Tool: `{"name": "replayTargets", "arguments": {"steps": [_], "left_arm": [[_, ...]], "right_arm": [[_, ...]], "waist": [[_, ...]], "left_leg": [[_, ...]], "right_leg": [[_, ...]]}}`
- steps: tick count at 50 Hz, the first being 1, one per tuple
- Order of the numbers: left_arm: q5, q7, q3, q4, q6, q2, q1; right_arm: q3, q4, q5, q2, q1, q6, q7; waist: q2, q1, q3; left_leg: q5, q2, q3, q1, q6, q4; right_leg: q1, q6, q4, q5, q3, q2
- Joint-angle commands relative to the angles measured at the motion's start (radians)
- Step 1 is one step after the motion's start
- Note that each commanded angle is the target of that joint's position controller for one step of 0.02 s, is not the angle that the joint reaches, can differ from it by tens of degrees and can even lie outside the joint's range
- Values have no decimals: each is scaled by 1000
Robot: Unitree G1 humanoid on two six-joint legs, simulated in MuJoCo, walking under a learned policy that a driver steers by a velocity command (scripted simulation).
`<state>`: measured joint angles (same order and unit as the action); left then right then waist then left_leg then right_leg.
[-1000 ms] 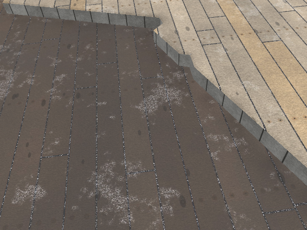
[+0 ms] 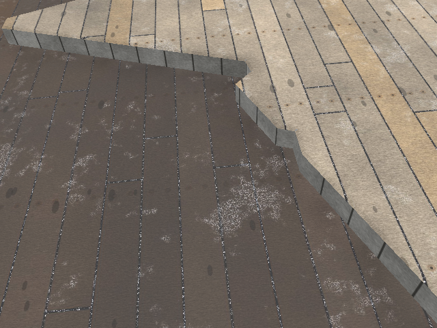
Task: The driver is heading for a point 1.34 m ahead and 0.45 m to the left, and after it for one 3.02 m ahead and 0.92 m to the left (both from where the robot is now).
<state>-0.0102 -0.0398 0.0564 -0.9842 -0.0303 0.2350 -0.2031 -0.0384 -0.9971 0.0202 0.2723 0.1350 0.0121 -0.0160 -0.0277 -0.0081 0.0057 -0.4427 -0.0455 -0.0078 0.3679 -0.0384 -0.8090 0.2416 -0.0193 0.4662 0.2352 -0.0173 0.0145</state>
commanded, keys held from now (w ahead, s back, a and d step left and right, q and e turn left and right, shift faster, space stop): w+q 0.34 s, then q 0.44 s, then no key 0.22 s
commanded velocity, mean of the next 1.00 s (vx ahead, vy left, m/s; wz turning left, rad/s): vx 0.22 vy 0.00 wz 0.46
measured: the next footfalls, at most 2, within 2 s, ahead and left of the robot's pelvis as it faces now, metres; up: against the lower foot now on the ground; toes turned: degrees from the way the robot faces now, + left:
left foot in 0.32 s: +0.17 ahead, +0.18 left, +0.00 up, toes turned +15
right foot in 0.78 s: +0.45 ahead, +0.11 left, +0.00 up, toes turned +31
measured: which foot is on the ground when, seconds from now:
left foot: up 0.00-0.30, down 0.32-0.80, up 0.82-1.00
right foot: down 0.00-0.34, up 0.36-0.76, down 0.78-1.00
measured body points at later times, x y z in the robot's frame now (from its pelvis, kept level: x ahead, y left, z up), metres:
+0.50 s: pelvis +0.15 +0.11 +0.00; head +0.18 +0.14 +0.45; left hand +0.21 +0.41 -0.13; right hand +0.29 -0.14 -0.12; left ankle +0.13 +0.17 -0.74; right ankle +0.20 -0.06 -0.65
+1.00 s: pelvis +0.29 +0.14 -0.01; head +0.33 +0.16 +0.44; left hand +0.29 +0.45 -0.11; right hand +0.55 -0.05 -0.12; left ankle +0.20 +0.24 -0.68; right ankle +0.42 +0.09 -0.74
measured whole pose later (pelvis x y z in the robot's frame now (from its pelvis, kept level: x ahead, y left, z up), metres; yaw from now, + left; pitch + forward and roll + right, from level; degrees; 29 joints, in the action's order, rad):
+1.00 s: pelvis +0.29 +0.14 -0.01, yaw +31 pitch +1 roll +0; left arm -0.02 -0.01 0.04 -0.81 -0.03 0.25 -0.07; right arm -0.08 -0.78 0.01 0.32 0.17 -0.05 -0.04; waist -0.02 -0.01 -0.08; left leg -0.50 -0.02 0.08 0.45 0.06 -1.02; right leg 0.36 -0.03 0.42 0.09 -0.03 -0.02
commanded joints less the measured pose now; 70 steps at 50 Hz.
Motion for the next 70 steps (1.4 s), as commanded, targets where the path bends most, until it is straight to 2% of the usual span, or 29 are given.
{"name": "replayTargets", "arguments": {"steps": [1, 6, 11, 14, 16, 17, 18, 19, 20, 22, 25, 30, 34, 38, 39, 40, 41, 42, 44, 47, 50, 53, 56, 57, 58, 59, 60, 62, 70], "left_arm": [[18, -11, 35, 28, -55, 149, -37], [17, -14, 50, 19, -68, 174, -66], [32, 2, 76, 19, -62, 223, -81], [45, 14, 80, 32, -51, 222, -44], [26, 20, 63, 44, -49, 180, -36], [1, 20, 39, 103, -53, 113, 10], [5, 15, 22, 164, -82, 71, 50], [39, 23, 34, 169, -105, 138, 79], [40, 29, 37, 161, -117, 160, 63], [-2, 15, 52, 132, -103, 180, 37], [-1, 9, 52, 151, -69, 146, 40], [7, 20, 28, 225, -59, 89, 210], [9, 44, 26, 259, -58, 115, 279], [-3, 42, 42, 240, -78, 172, 176], [-19, 34, 49, 234, -86, 202, 103], [-39, 23, 55, 236, -80, 251, 33], [-35, 26, 52, 224, -59, 237, 13], [-2, 27, 34, 249, -45, 164, 61], [0, 26, 13, 267, -24, 115, 147], [-18, 28, 15, 251, -5, 144, 189], [-8, 23, 20, 232, -4, 160, 181], [3, 20, 25, 215, 5, 189, 145], [19, 23, 10, 198, 14, 163, 127], [12, 30, -2, 187, 9, 131, 94], [-12, 38, -13, 196, 1, 80, 58], [-12, 34, -10, 202, -1, 94, 107], [-9, 32, -4, 194, 1, 117, 126], [-18, 23, -3, 164, 3, 114, 109], [-2, 24, 1, 78, -2, 133, 65]], "right_arm": [[-47, 47, 19, 116, -38, 26, 3], [-38, 79, 5, 40, -114, 36, 25], [-31, 118, 5, 54, -137, 22, 43], [-39, 107, 5, 68, -52, 13, 48], [-86, 53, 14, 140, 160, 7, 39], [-125, 40, 14, 269, 293, 7, 24], [-119, 68, -1, 316, 281, 30, 36], [-95, 78, -13, 245, 242, 53, 43], [-80, 101, -12, 187, 189, 65, 43], [-64, 148, -8, 130, 69, 59, 40], [-69, 160, -16, 150, 78, 50, 16], [-79, 161, 7, 166, 133, 16, -24], [-84, 168, 6, 163, 152, -5, -40], [-82, 215, 1, 153, 86, -9, -38], [-74, 239, -6, 132, 71, -6, -33], [-58, 259, -26, 82, 106, -1, -27], [-51, 253, -7, 71, 277, -2, -24], [-74, 208, 0, 178, 302, -14, -20], [-85, 218, 3, 189, 176, -50, -30], [-68, 233, -6, 117, 169, -69, -30], [-45, 241, -17, 76, 141, -54, -27], [-42, 241, -15, 95, 118, -45, -15], [-46, 217, -26, 103, 151, -46, -3], [-50, 232, -40, 140, 145, -47, -6], [-56, 248, -45, 202, 102, -50, -16], [-42, 251, -55, 152, 56, -40, -7], [-26, 264, -56, 99, -6, -24, -3], [-25, 235, -49, 103, 21, 1, 2], [-18, 177, -30, 96, 91, 12, -3]], "waist": [[151, -17, -57], [135, -41, -21], [157, -43, -55], [131, 14, -64], [45, 112, 33], [-218, 156, 79], [-304, 125, 132], [-177, 115, 80], [-138, 79, 51], [-6, 17, 30], [-41, -14, 38], [-72, 31, 51], [-77, 49, 45], [-88, -11, 73], [-50, -41, 148], [121, -38, 262], [345, 28, 382], [195, 34, 330], [86, 24, 134], [145, 45, 44], [172, 28, 87], [174, 11, 117], [146, 46, 88], [73, 36, 79], [-131, -33, 72], [-189, -9, 38], [-142, -22, -9], [-131, -16, -24], [16, -4, -17]], "left_leg": [[26, 76, 110, 344, -12, -188], [166, 117, 13, 259, 31, -9], [164, 115, -56, 130, 15, 132], [195, 84, -109, -15, -22, 211], [169, 25, -103, -319, -79, 259], [15, 249, 325, -508, -207, 418], [-56, 405, 810, -595, -343, 619], [91, 413, 723, -573, -331, 605], [303, 372, 567, -515, -287, 553], [631, 280, 333, -353, -202, 525], [965, 225, 214, -244, -199, 507], [916, 165, 187, -230, -115, 474], [808, 178, 274, -271, -92, 429], [778, 147, 371, -310, -86, 276], [731, 92, 353, -247, -53, 149], [328, -13, 269, -81, -6, -88], [-327, -127, 213, 139, 39, -318], [-283, -40, 227, 177, 62, -435], [-151, 8, 156, 200, 102, -473], [-52, 27, 96, 73, 107, -320], [-24, 52, 53, -17, 99, -84], [74, 54, 29, -94, 81, 89], [239, 38, 7, -265, 19, 350], [279, 131, 122, -316, -25, 419], [282, 281, 295, -263, -106, 469], [112, 316, 339, -62, -167, 540], [-9, 245, 280, -21, -123, 547], [-4, 173, 207, -35, -46, 521], [291, 118, 135, -124, -23, 439]], "right_leg": [[-205, -165, -320, 274, 357, 298], [-203, -137, -341, 107, 152, 265], [-124, -136, -320, 130, 50, 280], [-58, -105, -224, 141, -16, 282], [59, -45, 99, -107, -127, 215], [331, 50, 536, -24, -215, 102], [586, 66, 774, 354, -24, -47], [674, 39, 869, 314, 67, 14], [659, 12, 845, 229, 70, 53], [523, 13, 705, 94, 63, 108], [396, 52, 580, 11, 42, 64], [327, 55, 199, -222, 33, -27], [287, 51, 81, -259, 65, -45], [136, 3, -62, -231, 76, -45], [-53, -46, -90, -426, 121, 30], [-316, -137, -16, -848, 289, 223], [-516, -332, -32, -916, 593, 440], [-412, -320, -66, -639, 598, 430], [-175, -241, -122, -371, 381, 295], [54, -213, -205, -198, 235, 197], [30, -224, -199, -262, 183, 191], [-4, -220, -187, -197, 200, 213], [99, -133, -147, 9, 167, 169], [163, -60, -83, 80, 127, 129], [190, 18, 44, 159, -2, 15], [68, 36, 59, 158, 12, 8], [14, 40, 45, 57, 22, 11], [-25, 48, -8, -70, 23, 15], [-58, 43, -38, -185, 47, 46]]}}
Keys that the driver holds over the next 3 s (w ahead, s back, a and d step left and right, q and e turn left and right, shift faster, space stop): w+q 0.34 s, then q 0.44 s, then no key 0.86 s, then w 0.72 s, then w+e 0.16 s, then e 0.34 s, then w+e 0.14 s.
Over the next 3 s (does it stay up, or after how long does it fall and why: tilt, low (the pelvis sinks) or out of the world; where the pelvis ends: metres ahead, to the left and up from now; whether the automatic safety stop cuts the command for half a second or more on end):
stays up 0.83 0.43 -0.02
